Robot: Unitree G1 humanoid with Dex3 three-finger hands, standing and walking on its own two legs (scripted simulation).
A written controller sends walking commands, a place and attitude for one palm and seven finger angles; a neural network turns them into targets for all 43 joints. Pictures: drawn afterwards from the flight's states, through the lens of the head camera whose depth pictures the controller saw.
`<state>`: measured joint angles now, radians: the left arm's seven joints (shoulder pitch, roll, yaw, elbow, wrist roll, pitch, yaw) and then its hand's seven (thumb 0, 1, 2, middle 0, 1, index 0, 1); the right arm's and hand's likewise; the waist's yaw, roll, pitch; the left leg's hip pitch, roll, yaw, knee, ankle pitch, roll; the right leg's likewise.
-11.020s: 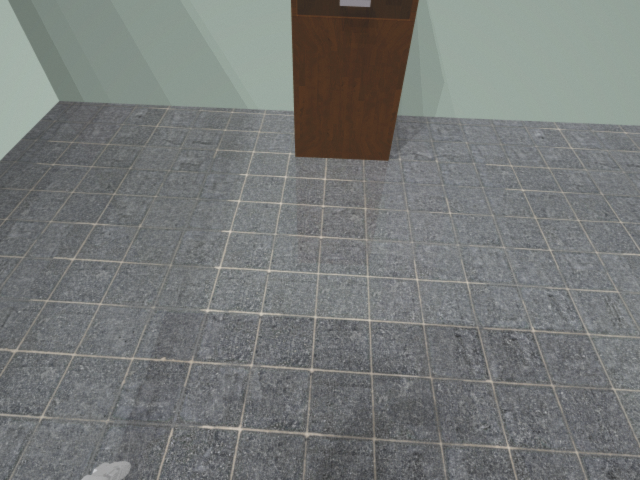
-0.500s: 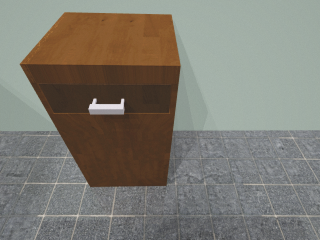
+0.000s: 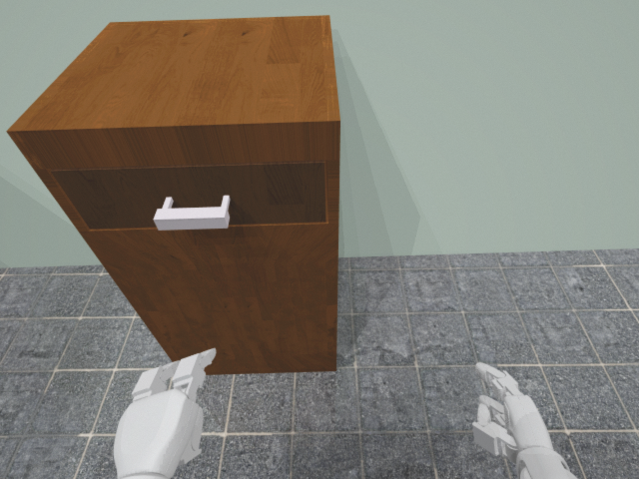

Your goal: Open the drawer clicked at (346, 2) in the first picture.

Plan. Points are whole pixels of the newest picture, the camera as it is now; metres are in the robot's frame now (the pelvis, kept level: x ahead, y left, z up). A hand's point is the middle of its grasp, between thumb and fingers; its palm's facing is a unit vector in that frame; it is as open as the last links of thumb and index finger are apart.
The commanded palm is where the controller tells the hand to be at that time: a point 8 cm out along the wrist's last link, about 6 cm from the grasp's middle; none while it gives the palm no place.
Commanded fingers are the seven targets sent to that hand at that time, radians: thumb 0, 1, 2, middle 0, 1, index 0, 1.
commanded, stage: raise the hand with hooked fingers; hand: left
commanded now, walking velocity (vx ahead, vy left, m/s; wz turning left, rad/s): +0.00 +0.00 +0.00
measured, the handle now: (195, 209) +0.52 +0.28 +0.02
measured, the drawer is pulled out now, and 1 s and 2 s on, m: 0.00 0.00 0.00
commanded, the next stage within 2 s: move the hooked fingers above the handle in 1.52 s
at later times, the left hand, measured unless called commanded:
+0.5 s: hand (170, 363) +0.24 +0.21 +0.03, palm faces -0.07 -0.08 -0.99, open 11.3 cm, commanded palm +0.23 +0.22 +0.09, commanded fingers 0.00 -0.15 0.45 -0.28 -0.98 -0.28 -0.98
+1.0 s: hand (134, 263) +0.32 +0.26 +0.12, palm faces +0.15 -0.08 -0.99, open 13.7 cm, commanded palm +0.29 +0.26 +0.17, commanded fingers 0.00 -0.50 0.30 -0.30 -1.20 -0.30 -1.20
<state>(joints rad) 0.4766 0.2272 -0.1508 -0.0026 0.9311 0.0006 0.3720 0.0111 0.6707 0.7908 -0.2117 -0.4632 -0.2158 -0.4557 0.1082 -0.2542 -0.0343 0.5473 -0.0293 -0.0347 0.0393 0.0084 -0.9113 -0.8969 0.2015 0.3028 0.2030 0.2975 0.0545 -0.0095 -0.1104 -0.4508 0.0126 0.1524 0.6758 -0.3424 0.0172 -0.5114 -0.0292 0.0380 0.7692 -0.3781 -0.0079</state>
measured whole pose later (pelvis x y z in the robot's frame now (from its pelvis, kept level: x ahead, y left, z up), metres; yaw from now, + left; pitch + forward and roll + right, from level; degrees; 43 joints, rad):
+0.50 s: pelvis +0.04 -0.03 +0.00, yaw -2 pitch +9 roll +3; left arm 0.42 0.41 -0.02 -0.13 0.96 0.05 0.28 0.00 0.07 0.54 -0.28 -0.84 -0.28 -0.83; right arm 0.12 -0.23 0.02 0.59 -0.04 0.08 0.00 0.01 -0.90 -0.90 0.21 0.30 0.21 0.30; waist 0.09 0.04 -0.08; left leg -0.42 0.00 -0.01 0.68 -0.37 0.00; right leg -0.48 0.02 0.05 0.76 -0.43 -0.05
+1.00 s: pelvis +0.02 +0.02 +0.02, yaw -1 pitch +2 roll +1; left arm -0.03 0.44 -0.10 -0.04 0.95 0.22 0.13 0.00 -0.45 0.32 -0.32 -1.18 -0.32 -1.17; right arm 0.07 -0.22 0.01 0.60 0.02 0.09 -0.03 0.01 -0.91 -0.90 0.20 0.30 0.20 0.30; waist 0.08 0.06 -0.05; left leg -0.25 -0.05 -0.03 0.55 -0.33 0.02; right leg -0.28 -0.02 0.05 0.58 -0.33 0.02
